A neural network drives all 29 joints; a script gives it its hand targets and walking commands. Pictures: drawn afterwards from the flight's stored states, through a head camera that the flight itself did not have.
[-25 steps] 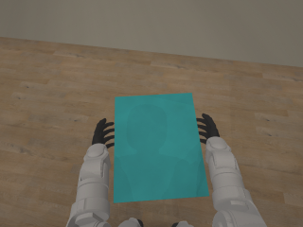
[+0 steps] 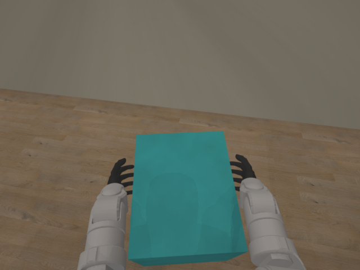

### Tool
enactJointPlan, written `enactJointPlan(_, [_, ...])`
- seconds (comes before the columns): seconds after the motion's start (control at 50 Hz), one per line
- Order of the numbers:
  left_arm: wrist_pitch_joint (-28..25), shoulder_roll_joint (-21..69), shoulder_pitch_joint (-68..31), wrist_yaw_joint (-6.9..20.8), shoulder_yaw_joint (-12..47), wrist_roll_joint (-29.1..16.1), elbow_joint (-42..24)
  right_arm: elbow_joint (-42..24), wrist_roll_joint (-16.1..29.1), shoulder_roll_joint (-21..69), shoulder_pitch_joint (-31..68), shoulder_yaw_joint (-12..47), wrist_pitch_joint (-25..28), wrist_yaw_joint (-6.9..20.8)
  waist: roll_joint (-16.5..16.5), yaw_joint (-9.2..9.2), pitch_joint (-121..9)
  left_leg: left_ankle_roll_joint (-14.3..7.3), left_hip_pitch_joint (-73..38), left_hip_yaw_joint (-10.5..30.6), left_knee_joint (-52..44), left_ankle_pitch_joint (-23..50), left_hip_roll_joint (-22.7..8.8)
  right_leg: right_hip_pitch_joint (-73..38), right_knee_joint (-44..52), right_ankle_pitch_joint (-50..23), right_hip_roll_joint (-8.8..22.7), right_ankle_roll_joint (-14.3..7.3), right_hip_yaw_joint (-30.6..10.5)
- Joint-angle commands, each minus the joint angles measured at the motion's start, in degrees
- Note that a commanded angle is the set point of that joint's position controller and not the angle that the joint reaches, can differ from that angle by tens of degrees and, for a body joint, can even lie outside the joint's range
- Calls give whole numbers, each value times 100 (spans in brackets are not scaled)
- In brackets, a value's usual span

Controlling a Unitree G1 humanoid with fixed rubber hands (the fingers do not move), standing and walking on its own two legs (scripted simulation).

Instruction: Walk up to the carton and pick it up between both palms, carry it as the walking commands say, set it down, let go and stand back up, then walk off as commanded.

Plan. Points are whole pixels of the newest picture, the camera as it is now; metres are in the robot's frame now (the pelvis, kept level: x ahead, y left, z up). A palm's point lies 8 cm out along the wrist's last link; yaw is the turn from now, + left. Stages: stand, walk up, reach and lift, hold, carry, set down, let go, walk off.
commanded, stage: reach and lift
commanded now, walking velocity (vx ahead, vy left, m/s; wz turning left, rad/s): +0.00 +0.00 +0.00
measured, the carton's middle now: (182, 199) +0.32 +0.03 -0.07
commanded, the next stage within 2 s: hold in 1.76 s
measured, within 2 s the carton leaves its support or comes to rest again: neither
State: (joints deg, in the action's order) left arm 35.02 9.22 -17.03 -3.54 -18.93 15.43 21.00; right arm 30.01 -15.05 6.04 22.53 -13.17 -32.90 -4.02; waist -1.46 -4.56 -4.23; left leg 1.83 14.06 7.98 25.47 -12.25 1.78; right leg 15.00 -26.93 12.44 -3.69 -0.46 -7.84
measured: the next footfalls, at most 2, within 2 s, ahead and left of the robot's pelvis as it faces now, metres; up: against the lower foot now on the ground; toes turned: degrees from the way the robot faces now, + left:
none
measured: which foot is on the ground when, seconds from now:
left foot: down 0.00-1.00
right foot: down 0.00-1.00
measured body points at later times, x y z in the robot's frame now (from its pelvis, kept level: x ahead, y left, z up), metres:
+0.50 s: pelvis -0.01 +0.00 +0.00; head -0.08 +0.00 +0.45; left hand +0.29 +0.18 +0.05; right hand +0.32 -0.14 +0.06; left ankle +0.02 +0.14 -0.74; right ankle +0.02 -0.11 -0.74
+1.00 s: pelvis +0.01 +0.01 +0.01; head -0.05 +0.01 +0.45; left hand +0.31 +0.17 +0.05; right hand +0.31 -0.15 +0.05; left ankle +0.02 +0.14 -0.74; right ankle +0.02 -0.11 -0.74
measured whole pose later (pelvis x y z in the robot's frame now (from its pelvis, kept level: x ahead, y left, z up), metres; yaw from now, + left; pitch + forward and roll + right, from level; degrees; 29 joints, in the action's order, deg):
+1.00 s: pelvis +0.01 +0.01 +0.01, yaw +0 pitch -6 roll +0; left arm 42.9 9.4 -17.6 -2.6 -15.2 17.2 17.9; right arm 19.7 -16.9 6.8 18.8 -15.4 -42.2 0.6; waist -0.5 0.7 -1.6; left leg 0.4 3.7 7.3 20.8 -11.3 2.2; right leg 4.0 -21.1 11.2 -2.2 0.4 -7.6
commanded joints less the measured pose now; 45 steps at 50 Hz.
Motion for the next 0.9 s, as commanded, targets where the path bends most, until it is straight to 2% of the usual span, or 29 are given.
enactJointPlan(0.0, [66,5882,-3207,1702,3442,-1522,-73,-385,1482,5758,3135,3019,143,2122,98,38,-1788,-34,-1040,-443,-272,1498,285,-752,454,-1062,-215,61,385])
enactJointPlan(0.14, [392,5812,-3359,1750,3519,-1664,-220,-605,1592,5791,3163,3040,-234,2142,166,105,-1524,-79,-1208,-435,-507,1221,319,-1123,671,-952,-174,101,320])
enactJointPlan(0.28, [614,5573,-3849,1847,3090,-1498,74,-360,1447,5749,3491,2525,-529,2194,185,174,-856,-137,-1034,-502,-680,327,341,-1086,861,-121,-78,121,283])
enactJointPlan(0.4, [649,5518,-4147,1861,2945,-1446,170,-218,1382,5722,3724,2259,-619,2218,161,243,-712,-146,-1043,-515,-710,83,325,-1030,856,69,-71,86,312])
enactJointPlan(0.6, [572,5588,-4179,1785,3079,-1491,36,-423,1456,5597,3773,2280,-601,2253,134,351,-1081,-100,-1193,-446,-690,406,274,-1140,767,-367,-98,78,352])
enactJointPlan(0.88, [538,5631,-3469,1757,3509,-1582,-394,-1137,1571,5475,3092,2754,-667,2165,181,488,-1364,-68,-1392,-348,-640,1333,313,-1462,768,-1369,-132,118,330])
